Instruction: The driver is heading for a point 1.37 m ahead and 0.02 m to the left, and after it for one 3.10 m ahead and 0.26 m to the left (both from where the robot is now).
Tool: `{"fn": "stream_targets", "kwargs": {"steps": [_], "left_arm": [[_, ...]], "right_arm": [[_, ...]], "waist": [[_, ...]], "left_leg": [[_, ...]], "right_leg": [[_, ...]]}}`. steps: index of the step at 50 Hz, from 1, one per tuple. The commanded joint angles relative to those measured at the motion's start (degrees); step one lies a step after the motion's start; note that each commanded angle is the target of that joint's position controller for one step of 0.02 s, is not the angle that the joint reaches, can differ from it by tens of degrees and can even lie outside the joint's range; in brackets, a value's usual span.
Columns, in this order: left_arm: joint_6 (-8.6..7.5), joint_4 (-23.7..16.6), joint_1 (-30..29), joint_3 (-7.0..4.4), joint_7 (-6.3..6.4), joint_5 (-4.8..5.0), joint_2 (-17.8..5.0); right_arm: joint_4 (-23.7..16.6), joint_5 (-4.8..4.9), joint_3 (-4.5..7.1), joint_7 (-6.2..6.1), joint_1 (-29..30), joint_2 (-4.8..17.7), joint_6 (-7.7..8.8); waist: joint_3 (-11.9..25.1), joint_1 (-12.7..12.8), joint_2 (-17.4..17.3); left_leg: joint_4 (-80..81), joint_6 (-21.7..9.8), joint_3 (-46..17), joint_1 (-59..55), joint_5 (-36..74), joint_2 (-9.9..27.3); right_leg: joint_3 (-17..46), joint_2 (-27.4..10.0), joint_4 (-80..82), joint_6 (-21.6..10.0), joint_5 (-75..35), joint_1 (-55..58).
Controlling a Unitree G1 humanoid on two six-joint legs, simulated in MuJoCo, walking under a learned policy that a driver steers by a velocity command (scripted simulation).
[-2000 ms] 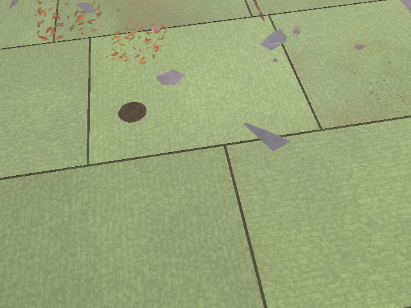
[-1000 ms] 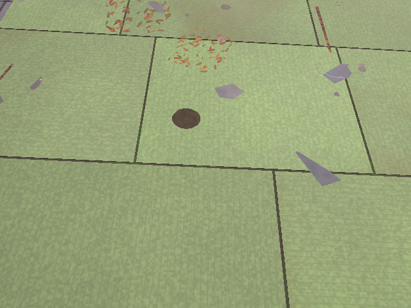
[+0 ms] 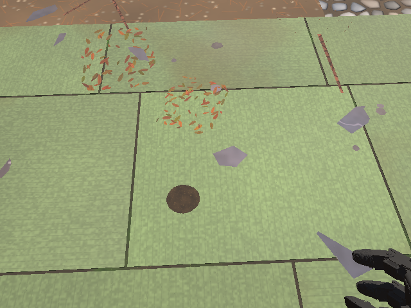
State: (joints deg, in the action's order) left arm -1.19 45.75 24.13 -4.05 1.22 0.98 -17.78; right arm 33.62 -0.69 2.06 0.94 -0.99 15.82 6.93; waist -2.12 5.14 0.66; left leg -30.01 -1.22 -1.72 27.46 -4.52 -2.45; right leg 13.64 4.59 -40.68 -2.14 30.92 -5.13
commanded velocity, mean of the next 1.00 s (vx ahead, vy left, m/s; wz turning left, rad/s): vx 0.09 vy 0.00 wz -0.05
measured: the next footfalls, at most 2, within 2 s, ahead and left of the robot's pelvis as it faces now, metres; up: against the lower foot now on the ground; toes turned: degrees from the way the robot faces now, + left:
right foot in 0.42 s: +0.22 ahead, -0.15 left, +0.00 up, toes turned -14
left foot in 0.82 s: +0.19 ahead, +0.10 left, +0.00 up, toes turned -1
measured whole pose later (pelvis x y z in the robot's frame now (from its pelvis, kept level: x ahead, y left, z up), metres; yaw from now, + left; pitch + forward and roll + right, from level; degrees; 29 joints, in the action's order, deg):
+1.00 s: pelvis +0.16 +0.02 +0.02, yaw +1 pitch +1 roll -3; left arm 2.3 43.5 3.6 -5.7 3.2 -0.1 -18.4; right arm 43.4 0.2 3.2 -0.9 -13.8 16.9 -0.4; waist -3.6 -1.5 1.8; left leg -27.8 -3.5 -1.7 14.2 -14.5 -1.0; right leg 1.8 0.8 -63.1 3.6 24.2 -29.7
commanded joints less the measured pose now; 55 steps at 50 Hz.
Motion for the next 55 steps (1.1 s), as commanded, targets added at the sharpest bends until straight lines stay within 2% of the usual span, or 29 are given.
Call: {"fn": "stream_targets", "kwargs": {"steps": [1,2,3,4,6,10,13,17,19,20,21,22,23,24,25,26,28,32,37,40,41,42,43,44,45,46,47,49,55], "left_arm": [[-0.83,-5.39,6.25,-0.58,0.16,1.12,-6.92],[-0.15,-6.38,-0.25,-1.41,0.24,1.07,-9.33],[0.48,-7.00,-3.11,-1.60,0.49,0.48,-8.93],[0.95,-7.84,-4.50,-1.89,0.51,-0.08,-8.39],[2.16,-8.32,-3.59,-1.36,0.30,0.38,-5.03],[2.81,-11.06,-7.71,-0.51,-0.28,-0.24,-2.90],[2.68,-12.18,-10.74,-0.46,-1.47,-0.25,-3.30],[2.80,-14.98,-15.77,-0.71,-2.40,-0.58,-4.07],[2.86,-15.40,-15.37,-1.09,-2.55,-0.68,-4.49],[2.67,-15.02,-13.88,-1.50,-2.34,-0.82,-5.27],[2.50,-14.76,-11.87,-2.35,-1.59,-1.15,-8.38],[2.60,-16.07,-10.18,-2.59,-0.44,-2.69,-12.73],[2.22,-15.82,-11.62,0.05,-0.43,-3.21,-5.19],[1.65,-14.84,-12.32,0.88,-1.11,-2.86,-2.95],[1.11,-13.42,-14.16,0.82,-1.39,-2.70,-3.27],[0.82,-12.93,-16.63,0.52,-1.55,-2.55,-4.41],[0.62,-12.10,-20.64,0.15,-1.21,-2.80,-5.38],[1.53,-10.46,-20.92,-0.87,0.20,-2.27,-6.40],[2.44,-8.44,-21.56,-1.44,1.14,-1.82,-6.10],[2.99,-7.49,-23.77,-1.85,1.49,-0.14,-6.41],[3.16,-6.24,-21.69,-1.83,1.51,0.50,-5.16],[3.16,-6.77,-19.49,-1.27,1.27,-1.35,-2.26],[2.81,-9.88,-26.69,-1.13,1.65,-1.73,-2.55],[2.65,-9.83,-27.91,-1.67,1.87,-1.34,-4.00],[2.69,-8.89,-26.68,-2.16,1.91,-0.78,-4.78],[2.79,-7.37,-24.71,-2.57,2.19,-1.01,-5.09],[2.87,-6.68,-23.87,-2.86,2.45,-1.37,-5.74],[2.50,-6.10,-22.44,-2.76,2.16,-1.06,-4.70],[1.60,-6.06,-23.55,-2.22,1.74,-0.52,-3.69]], "right_arm": [[-1.37,-0.46,3.65,-0.28,-15.36,9.22,-0.96],[-1.76,-0.04,2.76,-0.56,-12.65,6.06,-1.42],[-1.24,-0.09,2.37,-0.38,-10.45,5.41,-1.78],[-0.34,-0.05,2.31,-0.29,-8.87,5.08,-2.01],[1.18,-0.50,2.52,-0.43,-7.03,5.66,-1.75],[3.38,0.11,3.70,-1.38,-5.33,8.72,-2.32],[4.23,0.73,3.87,-1.84,-3.81,9.67,-3.43],[6.62,2.05,4.28,-1.09,-6.47,11.64,-4.36],[7.29,2.97,4.28,-0.92,-6.15,12.13,-4.76],[7.84,3.25,3.96,-0.94,-6.60,11.34,-4.85],[9.03,2.20,3.03,-0.76,-10.23,8.97,-4.55],[7.79,-0.94,0.98,-0.05,-12.91,4.81,-3.98],[8.75,-0.48,0.25,0.33,-12.73,3.89,-4.80],[9.08,1.23,1.38,0.40,-10.43,7.93,-5.73],[9.04,2.01,1.56,0.08,-9.31,7.75,-6.40],[9.99,1.85,1.67,-0.60,-9.81,7.68,-7.14],[11.30,1.34,2.00,-1.55,-12.38,8.17,-8.40],[10.46,1.84,2.36,-2.30,-11.69,7.97,-9.20],[8.55,1.65,2.37,-1.68,-10.37,6.59,-9.71],[9.58,1.36,2.76,-0.63,-15.09,6.26,-9.62],[9.77,0.76,3.27,-0.53,-16.23,7.73,-9.46],[8.65,0.57,4.92,-1.49,-16.25,14.57,-9.15],[7.12,-0.99,5.16,-1.23,-15.72,17.60,-8.30],[6.61,-2.18,4.85,-0.87,-15.42,16.32,-6.98],[6.47,-1.37,4.57,-0.99,-12.95,14.70,-6.09],[6.09,0.14,4.34,-1.35,-10.28,13.17,-5.95],[5.73,1.31,3.76,-1.83,-8.94,11.43,-6.03],[5.44,1.40,3.24,-2.48,-10.08,10.11,-6.39],[4.76,1.48,4.14,-3.36,-11.88,11.91,-7.57]], "waist": [[19.90,-6.62,-13.65],[12.82,-7.80,-7.47],[9.13,-6.72,-2.62],[6.45,-5.50,-2.82],[4.56,-3.64,-6.89],[5.55,-3.90,-6.46],[6.13,-4.64,-5.79],[5.21,-6.18,-5.33],[5.30,-5.00,-5.42],[6.01,-3.99,-4.63],[8.62,-4.00,0.19],[15.00,-5.28,12.70],[20.18,-3.95,12.00],[16.96,-3.00,6.51],[13.13,-3.99,6.15],[10.75,-4.70,5.19],[8.11,-6.86,6.54],[7.00,-5.34,7.04],[6.53,-4.88,7.40],[6.79,-8.11,6.77],[5.27,-8.18,2.88],[4.06,-5.56,-13.91],[2.23,-8.60,-19.12],[3.67,-9.30,-12.66],[3.03,-7.46,-9.67],[2.91,-6.08,-6.68],[3.30,-5.59,-6.94],[5.72,-5.31,-7.18],[5.73,-6.96,-8.11]], "left_leg": [[7.74,-13.78,-37.61,-44.77,8.45,26.73],[7.14,-11.90,-25.28,-37.21,15.66,24.19],[7.43,-11.02,-18.06,-30.43,24.17,21.40],[8.23,-10.76,-13.49,-25.27,28.14,19.35],[12.09,-10.80,-7.17,-18.00,27.59,17.14],[15.10,-12.81,-1.65,-18.67,27.76,18.67],[15.37,-11.55,3.55,-18.52,24.26,17.78],[11.60,-10.61,3.84,-21.30,21.61,18.54],[6.91,-8.94,3.67,-22.32,19.92,18.46],[2.67,-6.90,4.87,-20.85,17.76,16.70],[-3.93,-3.30,7.12,-16.43,12.45,13.12],[-16.90,1.80,9.76,-3.73,-14.99,7.62],[-23.49,4.54,2.16,-1.56,-35.83,6.34],[-26.21,5.21,-0.51,-1.95,-35.62,7.52],[-26.01,5.34,-0.95,-0.41,-34.36,7.80],[-24.23,5.78,-1.37,-0.94,-31.72,8.12],[-22.84,7.26,-0.41,-7.00,-25.35,6.97],[-22.50,6.96,2.09,-5.98,-22.30,6.21],[-17.48,4.60,3.82,-6.72,-21.12,6.47],[-4.04,1.30,6.62,-13.91,-11.96,4.43],[3.44,-1.12,3.39,-16.70,-5.19,4.43],[9.46,-6.50,-15.32,-21.99,12.70,16.75],[12.95,-17.40,-28.57,-20.16,21.29,25.37],[13.71,-18.86,-27.45,-19.84,16.78,24.37],[12.59,-15.70,-22.52,-20.69,13.62,20.96],[11.55,-12.60,-19.02,-21.67,11.62,18.12],[11.09,-11.18,-17.52,-22.41,13.02,16.96],[10.37,-11.02,-15.83,-23.95,18.00,15.08],[10.07,-11.42,-18.24,-26.95,12.24,13.71]], "right_leg": [[-1.03,-2.44,-35.41,3.22,3.98,-33.29],[-3.77,-3.97,-35.77,4.16,0.02,-33.78],[-5.58,-5.83,-34.61,5.09,-2.29,-32.12],[-6.26,-7.20,-32.04,5.53,-3.67,-31.02],[-8.69,-8.24,-27.81,6.03,-6.07,-26.74],[-10.18,-9.60,-16.07,6.48,-14.20,-26.53],[-12.05,-9.36,-7.70,5.35,-22.20,-22.16],[-13.42,-7.42,1.23,3.12,-19.66,-19.29],[-14.45,-5.93,8.46,1.31,-20.35,-16.01],[-14.95,-4.58,14.36,-0.10,-25.76,-10.64],[-10.43,-7.49,17.85,-2.18,-41.95,-1.10],[5.63,-22.79,14.07,-9.38,-67.74,13.67],[10.84,-28.94,15.97,-17.85,-63.29,11.24],[6.50,-25.52,17.66,-16.94,-56.66,6.72],[2.37,-22.44,18.12,-14.03,-51.67,4.44],[-0.41,-20.86,19.27,-11.94,-47.27,1.43],[-5.43,-18.90,20.82,-10.65,-45.20,-6.49],[-7.62,-20.23,21.38,-12.02,-38.68,-6.02],[-8.46,-22.63,20.78,-11.74,-35.17,-4.48],[-12.14,-21.25,15.42,-7.59,-32.90,-6.31],[-15.30,-18.22,9.69,-3.32,-25.37,-9.43],[-22.39,-10.77,-6.04,3.48,-10.63,-21.00],[-16.89,-2.38,-17.47,5.67,8.14,-31.17],[-11.17,-3.53,-24.68,5.07,7.92,-32.34],[-9.50,-4.87,-26.25,4.40,2.65,-32.92],[-9.19,-5.58,-25.30,4.59,-1.84,-33.37],[-8.87,-5.97,-24.45,5.17,-4.83,-33.05],[-9.16,-4.82,-25.16,6.35,-8.82,-30.65],[-8.38,-3.88,-10.85,8.11,-11.50,-28.91]]}}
